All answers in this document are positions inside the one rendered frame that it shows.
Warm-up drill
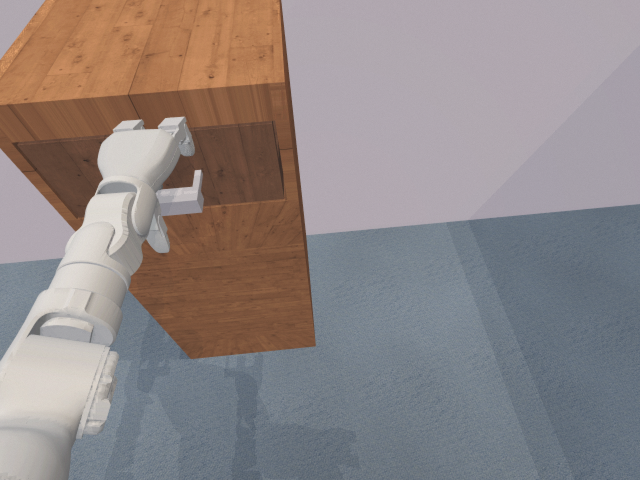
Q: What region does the robot left upper arm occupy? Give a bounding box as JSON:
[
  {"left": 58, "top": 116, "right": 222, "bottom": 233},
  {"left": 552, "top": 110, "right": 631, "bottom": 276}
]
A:
[{"left": 0, "top": 334, "right": 119, "bottom": 480}]

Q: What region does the cabinet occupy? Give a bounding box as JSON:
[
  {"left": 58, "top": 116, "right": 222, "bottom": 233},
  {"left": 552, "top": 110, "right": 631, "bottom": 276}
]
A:
[{"left": 0, "top": 0, "right": 316, "bottom": 359}]

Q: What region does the handle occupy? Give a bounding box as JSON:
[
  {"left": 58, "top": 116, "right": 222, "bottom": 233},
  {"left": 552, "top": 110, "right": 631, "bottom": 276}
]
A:
[{"left": 156, "top": 170, "right": 204, "bottom": 216}]

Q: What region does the left robot hand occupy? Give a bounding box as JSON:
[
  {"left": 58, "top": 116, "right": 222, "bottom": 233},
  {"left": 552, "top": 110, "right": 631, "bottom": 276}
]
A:
[{"left": 97, "top": 117, "right": 195, "bottom": 253}]

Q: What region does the drawer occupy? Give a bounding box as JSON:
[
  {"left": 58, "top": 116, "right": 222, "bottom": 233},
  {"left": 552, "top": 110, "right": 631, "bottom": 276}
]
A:
[{"left": 17, "top": 121, "right": 284, "bottom": 217}]

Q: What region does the left robot forearm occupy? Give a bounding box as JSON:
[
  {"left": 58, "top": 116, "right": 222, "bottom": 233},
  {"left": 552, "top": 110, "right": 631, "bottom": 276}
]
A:
[{"left": 0, "top": 175, "right": 157, "bottom": 387}]

